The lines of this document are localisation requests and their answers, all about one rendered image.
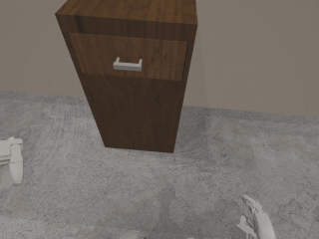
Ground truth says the cabinet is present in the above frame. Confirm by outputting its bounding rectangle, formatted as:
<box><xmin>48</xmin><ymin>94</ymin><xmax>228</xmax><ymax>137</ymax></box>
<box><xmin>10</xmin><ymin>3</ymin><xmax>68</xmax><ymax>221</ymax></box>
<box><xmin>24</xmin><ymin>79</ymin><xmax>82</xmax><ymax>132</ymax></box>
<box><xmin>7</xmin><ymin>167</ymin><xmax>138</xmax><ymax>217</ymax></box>
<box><xmin>55</xmin><ymin>0</ymin><xmax>198</xmax><ymax>153</ymax></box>

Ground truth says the handle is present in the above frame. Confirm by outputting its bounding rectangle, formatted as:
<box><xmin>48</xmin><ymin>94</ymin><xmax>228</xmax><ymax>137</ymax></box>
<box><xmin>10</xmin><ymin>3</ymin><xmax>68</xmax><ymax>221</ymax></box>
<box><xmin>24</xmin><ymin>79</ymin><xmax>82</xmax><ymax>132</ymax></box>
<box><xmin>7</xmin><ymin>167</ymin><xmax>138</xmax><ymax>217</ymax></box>
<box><xmin>113</xmin><ymin>57</ymin><xmax>143</xmax><ymax>72</ymax></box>

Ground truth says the robot left hand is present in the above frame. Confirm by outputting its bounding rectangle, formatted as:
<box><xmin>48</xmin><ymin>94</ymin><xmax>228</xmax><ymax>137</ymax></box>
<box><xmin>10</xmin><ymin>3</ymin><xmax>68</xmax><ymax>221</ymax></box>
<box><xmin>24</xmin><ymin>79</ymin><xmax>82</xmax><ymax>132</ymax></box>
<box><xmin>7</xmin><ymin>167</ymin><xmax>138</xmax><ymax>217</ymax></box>
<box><xmin>0</xmin><ymin>136</ymin><xmax>27</xmax><ymax>191</ymax></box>

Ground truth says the robot right hand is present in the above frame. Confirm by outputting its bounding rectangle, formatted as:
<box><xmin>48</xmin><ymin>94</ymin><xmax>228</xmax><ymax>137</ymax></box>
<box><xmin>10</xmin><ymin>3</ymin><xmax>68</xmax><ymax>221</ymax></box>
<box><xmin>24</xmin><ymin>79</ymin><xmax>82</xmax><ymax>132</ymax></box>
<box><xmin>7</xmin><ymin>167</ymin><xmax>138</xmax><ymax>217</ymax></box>
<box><xmin>236</xmin><ymin>194</ymin><xmax>276</xmax><ymax>239</ymax></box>

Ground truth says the drawer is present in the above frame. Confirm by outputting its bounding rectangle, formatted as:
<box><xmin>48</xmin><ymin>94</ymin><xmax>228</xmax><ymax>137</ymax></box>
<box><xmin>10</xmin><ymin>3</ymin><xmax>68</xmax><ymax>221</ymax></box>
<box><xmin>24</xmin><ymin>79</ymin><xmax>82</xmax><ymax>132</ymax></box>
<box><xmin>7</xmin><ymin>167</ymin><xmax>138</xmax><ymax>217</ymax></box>
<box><xmin>69</xmin><ymin>32</ymin><xmax>187</xmax><ymax>81</ymax></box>

